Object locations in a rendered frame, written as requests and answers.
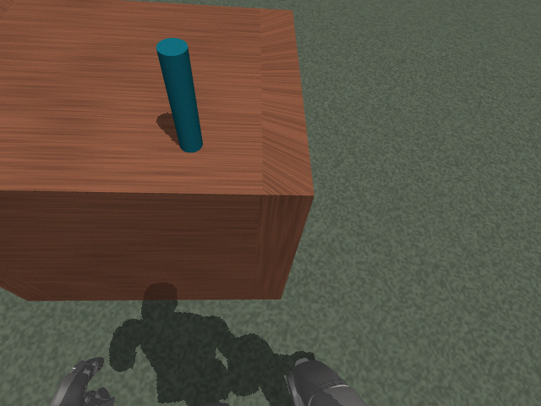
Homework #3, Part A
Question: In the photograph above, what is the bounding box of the left robot hand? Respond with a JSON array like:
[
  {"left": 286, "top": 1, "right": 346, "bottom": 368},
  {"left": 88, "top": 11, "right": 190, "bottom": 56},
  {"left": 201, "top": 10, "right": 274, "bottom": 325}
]
[{"left": 51, "top": 357, "right": 115, "bottom": 406}]

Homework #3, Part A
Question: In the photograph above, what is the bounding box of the can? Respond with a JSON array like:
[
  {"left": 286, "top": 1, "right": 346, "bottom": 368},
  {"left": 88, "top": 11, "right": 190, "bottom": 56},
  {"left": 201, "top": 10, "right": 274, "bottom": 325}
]
[{"left": 156, "top": 38, "right": 203, "bottom": 153}]

